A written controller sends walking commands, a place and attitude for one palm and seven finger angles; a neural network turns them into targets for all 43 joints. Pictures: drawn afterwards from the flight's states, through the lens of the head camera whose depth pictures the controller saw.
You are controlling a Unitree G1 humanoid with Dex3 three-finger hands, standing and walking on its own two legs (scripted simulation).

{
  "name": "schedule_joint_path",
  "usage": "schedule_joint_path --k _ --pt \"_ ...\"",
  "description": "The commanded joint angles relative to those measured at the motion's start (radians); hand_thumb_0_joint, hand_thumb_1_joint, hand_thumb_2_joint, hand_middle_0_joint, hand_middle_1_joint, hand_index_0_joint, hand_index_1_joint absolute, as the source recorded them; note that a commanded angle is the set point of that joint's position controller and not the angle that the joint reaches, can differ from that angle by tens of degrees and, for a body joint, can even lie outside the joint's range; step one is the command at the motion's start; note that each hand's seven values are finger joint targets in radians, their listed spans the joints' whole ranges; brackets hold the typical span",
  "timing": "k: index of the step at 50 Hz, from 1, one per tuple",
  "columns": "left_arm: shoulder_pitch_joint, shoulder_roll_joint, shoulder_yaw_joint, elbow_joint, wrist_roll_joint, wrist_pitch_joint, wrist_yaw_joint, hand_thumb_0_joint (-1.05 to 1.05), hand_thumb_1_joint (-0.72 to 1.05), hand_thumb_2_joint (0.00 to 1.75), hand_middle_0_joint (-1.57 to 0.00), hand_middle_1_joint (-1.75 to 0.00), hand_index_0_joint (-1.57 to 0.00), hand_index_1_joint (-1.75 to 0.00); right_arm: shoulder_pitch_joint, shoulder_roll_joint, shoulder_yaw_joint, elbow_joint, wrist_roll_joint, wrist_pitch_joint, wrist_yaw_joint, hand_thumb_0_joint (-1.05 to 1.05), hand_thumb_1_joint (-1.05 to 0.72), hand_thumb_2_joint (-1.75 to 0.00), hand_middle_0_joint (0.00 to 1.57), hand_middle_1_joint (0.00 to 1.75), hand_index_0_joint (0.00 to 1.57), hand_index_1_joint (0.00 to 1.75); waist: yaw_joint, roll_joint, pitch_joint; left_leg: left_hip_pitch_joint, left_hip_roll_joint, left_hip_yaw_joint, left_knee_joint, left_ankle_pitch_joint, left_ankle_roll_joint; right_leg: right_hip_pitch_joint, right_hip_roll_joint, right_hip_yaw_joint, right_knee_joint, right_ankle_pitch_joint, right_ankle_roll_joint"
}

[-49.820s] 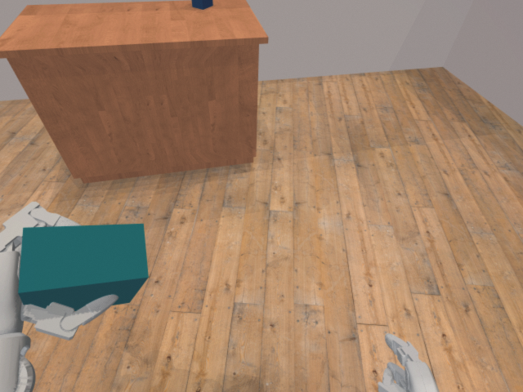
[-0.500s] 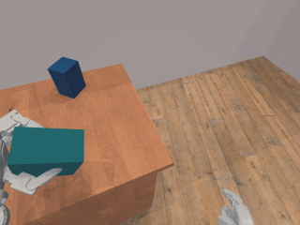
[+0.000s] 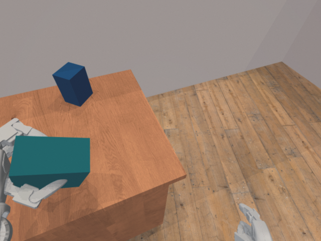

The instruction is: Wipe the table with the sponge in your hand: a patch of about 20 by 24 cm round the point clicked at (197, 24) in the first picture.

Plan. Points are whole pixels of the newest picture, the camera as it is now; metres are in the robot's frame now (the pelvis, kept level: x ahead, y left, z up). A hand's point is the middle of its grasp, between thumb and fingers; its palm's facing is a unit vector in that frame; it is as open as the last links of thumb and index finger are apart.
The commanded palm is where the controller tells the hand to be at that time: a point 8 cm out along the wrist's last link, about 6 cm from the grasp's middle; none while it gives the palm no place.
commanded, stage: shuffle to correct the standing spot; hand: left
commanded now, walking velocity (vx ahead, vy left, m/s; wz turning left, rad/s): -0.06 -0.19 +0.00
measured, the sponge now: (63, 165) +0.23 +0.21 +0.13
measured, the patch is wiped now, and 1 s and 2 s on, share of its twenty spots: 0.00 0.00 0.00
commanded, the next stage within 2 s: come to a stop and stand still in 0.88 s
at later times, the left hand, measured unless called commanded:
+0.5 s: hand (37, 166) +0.21 +0.23 +0.16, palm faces +0.34 -0.86 -0.39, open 10.2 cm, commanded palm +0.16 +0.28 +0.18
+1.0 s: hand (41, 163) +0.22 +0.23 +0.16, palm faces +0.32 -0.86 -0.41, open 10.2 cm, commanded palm +0.16 +0.27 +0.18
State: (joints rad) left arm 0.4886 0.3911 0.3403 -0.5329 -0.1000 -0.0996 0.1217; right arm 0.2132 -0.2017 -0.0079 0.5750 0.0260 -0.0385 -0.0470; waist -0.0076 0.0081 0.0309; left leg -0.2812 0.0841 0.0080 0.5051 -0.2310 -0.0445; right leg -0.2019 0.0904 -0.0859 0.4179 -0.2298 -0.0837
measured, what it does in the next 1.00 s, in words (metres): stands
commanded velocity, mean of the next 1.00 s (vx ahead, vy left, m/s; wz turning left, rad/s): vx -0.05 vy -0.18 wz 0.00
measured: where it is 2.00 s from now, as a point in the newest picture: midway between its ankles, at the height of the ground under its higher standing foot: outside the picture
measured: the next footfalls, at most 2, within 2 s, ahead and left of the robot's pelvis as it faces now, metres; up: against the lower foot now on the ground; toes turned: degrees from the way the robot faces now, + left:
none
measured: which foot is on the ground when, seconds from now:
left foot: down 0.00-1.00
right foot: down 0.00-1.00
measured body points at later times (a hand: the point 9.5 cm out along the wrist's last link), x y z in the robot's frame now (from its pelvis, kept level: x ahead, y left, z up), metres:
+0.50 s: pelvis +0.00 -0.01 +0.00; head +0.02 +0.00 +0.45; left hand +0.19 +0.28 +0.18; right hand +0.16 -0.24 -0.09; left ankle +0.02 +0.15 -0.74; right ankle +0.00 -0.06 -0.74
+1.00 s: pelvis +0.00 -0.01 +0.00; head +0.03 +0.00 +0.45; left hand +0.20 +0.27 +0.18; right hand +0.17 -0.24 -0.09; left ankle +0.02 +0.15 -0.74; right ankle +0.00 -0.06 -0.74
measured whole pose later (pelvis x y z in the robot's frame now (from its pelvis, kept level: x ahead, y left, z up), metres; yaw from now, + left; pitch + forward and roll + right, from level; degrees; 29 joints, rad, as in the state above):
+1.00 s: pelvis +0.00 -0.01 +0.00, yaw +0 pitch +1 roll -1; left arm 0.50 0.40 0.34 -0.54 -0.10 -0.09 0.12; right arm 0.21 -0.20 -0.01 0.57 0.03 -0.03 -0.04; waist -0.01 0.02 0.03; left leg -0.29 0.09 0.01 0.51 -0.23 -0.05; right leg -0.21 0.10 -0.09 0.42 -0.23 -0.09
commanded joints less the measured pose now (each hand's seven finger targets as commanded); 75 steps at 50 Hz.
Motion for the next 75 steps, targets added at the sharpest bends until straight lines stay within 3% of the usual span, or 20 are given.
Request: schedule_joint_path --k 1,5,16,29,38,50,51,52,53,54,55,56,58,59,63,64,66,70,71,75 --pt "-0.040 0.177 0.132 -0.222 0.000 -0.066 0.015 0.00 0.10 1.30 -1.20 -1.60 -1.20 -1.60 -0.095 -0.120 -0.045 -0.164 0.001 -0.056 -0.007 0.00 -0.90 -0.90 0.20 0.30 0.20 0.30 -0.001 0.091 -0.150 0.070 0.115 -0.111 -0.061 0.214 0.086 0.046 -0.170 0.139 -0.061 0.217 0.062" --pt "0.008 0.178 0.138 -0.223 -0.007 -0.065 0.007 0.00 0.10 1.30 -1.20 -1.60 -1.20 -1.60 -0.087 -0.120 -0.046 -0.172 0.005 -0.052 -0.003 0.00 -0.90 -0.90 0.20 0.30 0.20 0.30 -0.002 0.071 -0.178 0.086 0.114 -0.104 -0.046 0.251 0.078 0.065 -0.176 0.132 -0.053 0.257 0.048" --pt "-0.032 0.181 0.136 -0.228 -0.011 -0.062 0.016 0.00 0.10 1.30 -1.20 -1.60 -1.20 -1.60 -0.093 -0.119 -0.042 -0.166 0.006 -0.049 -0.011 0.00 -0.90 -0.90 0.20 0.30 0.20 0.30 -0.009 0.040 -0.131 0.067 0.079 -0.089 -0.036 0.020 0.075 -0.021 -0.198 0.181 -0.100 0.112 0.040" --pt "-0.024 0.185 0.132 -0.219 -0.007 -0.059 0.019 0.00 0.10 1.30 -1.20 -1.60 -1.20 -1.60 -0.102 -0.117 -0.041 -0.164 0.009 -0.047 -0.008 0.00 -0.90 -0.90 0.20 0.30 0.20 0.30 -0.005 0.060 -0.138 0.067 0.093 -0.103 -0.052 0.117 0.081 0.015 -0.188 0.161 -0.081 0.169 0.050" --pt "-0.019 0.180 0.138 -0.209 -0.011 -0.060 0.015 0.00 0.10 1.30 -1.20 -1.60 -1.20 -1.60 -0.095 -0.118 -0.041 -0.168 0.006 -0.043 -0.006 0.00 -0.90 -0.90 0.20 0.30 0.20 0.30 -0.007 0.029 -0.128 0.056 0.077 -0.083 -0.025 0.037 0.077 -0.016 -0.200 0.179 -0.101 0.129 0.053" --pt "-0.025 0.173 0.127 -0.221 -0.006 -0.059 0.018 0.00 0.10 1.30 -1.20 -1.60 -1.20 -1.60 -0.098 -0.118 -0.039 -0.167 0.005 -0.050 -0.009 0.00 -0.90 -0.90 0.20 0.30 0.20 0.30 -0.004 0.079 -0.154 0.075 0.093 -0.100 -0.051 0.137 0.082 0.026 -0.179 0.159 -0.071 0.184 0.051" --pt "-1.016 0.937 0.705 -0.342 0.155 -0.174 -0.024 0.00 0.10 1.30 -1.20 -1.60 -1.20 -1.60 0.134 -0.160 -0.097 -0.056 -0.045 -0.144 -0.022 0.00 -0.90 -0.90 0.20 0.30 0.20 0.30 0.031 -0.182 0.009 -0.040 0.034 0.099 0.010 0.168 0.066 -0.055 -0.139 0.128 -0.161 0.385 0.211" --pt "-0.530 0.394 0.351 0.169 0.065 -0.126 -0.072 0.00 0.10 1.30 -1.20 -1.60 -1.20 -1.60 0.013 -0.096 -0.077 -0.080 -0.033 -0.144 -0.018 0.00 -0.90 -0.90 0.20 0.30 0.20 0.30 0.031 -0.141 -0.173 0.009 -0.058 0.063 0.009 0.217 0.076 0.048 -0.198 0.184 -0.050 0.474 0.091" --pt "-0.256 0.344 0.310 0.126 0.033 -0.132 -0.066 0.00 0.10 1.30 -1.20 -1.60 -1.20 -1.60 0.000 -0.132 -0.089 -0.152 -0.015 -0.147 -0.008 0.00 -0.90 -0.90 0.20 0.30 0.20 0.30 0.075 -0.107 -0.118 0.002 -0.031 0.073 0.079 0.190 0.049 0.031 -0.213 0.245 -0.068 0.611 0.140" --pt "-0.167 0.165 0.158 0.198 0.020 -0.111 -0.070 0.00 0.10 1.30 -1.20 -1.60 -1.20 -1.60 -0.016 -0.138 -0.088 -0.141 0.004 -0.146 0.000 0.00 -0.90 -0.90 0.20 0.30 0.20 0.30 0.048 0.043 -0.175 0.038 -0.037 0.085 0.045 0.215 0.050 0.102 -0.230 0.236 0.013 0.676 0.100" --pt "-0.187 0.199 0.158 0.060 0.024 -0.129 -0.077 0.00 0.10 1.30 -1.20 -1.60 -1.20 -1.60 0.000 -0.160 -0.088 -0.159 -0.005 -0.140 0.008 0.00 -0.90 -0.90 0.20 0.30 0.20 0.30 0.050 0.108 -0.218 0.059 -0.016 0.071 0.021 0.224 0.071 0.098 -0.222 0.222 0.046 0.619 0.136" --pt "-0.146 0.171 0.135 -0.001 0.015 -0.144 -0.075 0.00 0.10 1.30 -1.20 -1.60 -1.20 -1.60 -0.012 -0.150 -0.078 -0.162 -0.001 -0.141 0.021 0.00 -0.90 -0.90 0.20 0.30 0.20 0.30 0.052 0.115 -0.247 0.057 0.003 0.054 0.008 0.249 0.084 0.118 -0.210 0.183 0.065 0.548 0.167" --pt "-0.065 0.121 0.085 -0.100 0.015 -0.156 -0.067 0.00 0.10 1.30 -1.20 -1.60 -1.20 -1.60 -0.051 -0.136 -0.063 -0.179 0.006 -0.147 0.046 0.00 -0.90 -0.90 0.20 0.30 0.20 0.30 0.062 0.034 -0.251 0.043 0.015 0.037 0.008 0.250 0.097 0.131 -0.190 0.168 0.057 0.452 0.199" --pt "-0.012 0.085 0.057 -0.106 0.008 -0.149 -0.053 0.00 0.10 1.30 -1.20 -1.60 -1.20 -1.60 -0.088 -0.118 -0.055 -0.177 0.018 -0.150 0.049 0.00 -0.90 -0.90 0.20 0.30 0.20 0.30 0.059 0.006 -0.247 0.073 0.015 0.031 0.008 0.224 0.099 0.104 -0.181 0.168 0.045 0.390 0.190" --pt "-0.043 0.226 0.208 -0.187 0.024 -0.157 -0.012 0.00 0.10 1.30 -1.20 -1.60 -1.20 -1.60 -0.094 -0.117 -0.051 -0.183 -0.004 -0.152 0.016 0.00 -0.90 -0.90 0.20 0.30 0.20 0.30 0.046 -0.178 -0.172 0.038 -0.049 0.014 0.045 -0.003 0.071 -0.005 -0.220 0.242 -0.122 0.027 0.110" --pt "-0.047 0.285 0.266 -0.204 0.025 -0.157 0.007 0.00 0.10 1.30 -1.20 -1.60 -1.20 -1.60 -0.109 -0.118 -0.047 -0.169 -0.005 -0.145 0.004 0.00 -0.90 -0.90 0.20 0.30 0.20 0.30 0.040 -0.141 -0.160 0.065 -0.050 0.006 0.040 -0.018 0.069 -0.058 -0.233 0.268 -0.144 -0.049 0.081" --pt "-0.086 0.233 0.229 -0.220 0.018 -0.162 0.013 0.00 0.10 1.30 -1.20 -1.60 -1.20 -1.60 -0.105 -0.109 -0.039 -0.179 -0.012 -0.142 -0.012 0.00 -0.90 -0.90 0.20 0.30 0.20 0.30 0.026 -0.072 -0.126 0.094 -0.047 -0.014 0.005 -0.025 0.072 -0.107 -0.228 0.257 -0.152 -0.161 0.048" --pt "-0.195 0.192 0.177 -0.214 0.036 -0.176 0.019 0.00 0.10 1.30 -1.20 -1.60 -1.20 -1.60 -0.103 -0.122 -0.032 -0.154 -0.019 -0.158 -0.025 0.00 -0.90 -0.90 0.20 0.30 0.20 0.30 0.022 0.146 -0.088 0.080 0.022 -0.087 -0.153 -0.070 0.092 -0.067 -0.144 0.182 -0.074 -0.108 0.057" --pt "-0.207 0.179 0.161 -0.197 0.043 -0.177 0.016 0.00 0.10 1.30 -1.20 -1.60 -1.20 -1.60 -0.100 -0.119 -0.030 -0.154 -0.016 -0.167 -0.022 0.00 -0.90 -0.90 0.20 0.30 0.20 0.30 0.027 0.168 -0.090 0.049 0.038 -0.094 -0.178 -0.089 0.099 -0.021 -0.133 0.164 -0.046 -0.069 0.063" --pt "-0.203 0.096 0.073 -0.116 0.064 -0.164 0.006 0.00 0.10 1.30 -1.20 -1.60 -1.20 -1.60 -0.080 -0.122 -0.026 -0.139 -0.017 -0.189 -0.007 0.00 -0.90 -0.90 0.20 0.30 0.20 0.30 0.026 0.108 -0.101 0.019 0.060 -0.105 -0.205 -0.057 0.101 0.054 -0.128 0.117 -0.007 0.025 0.073"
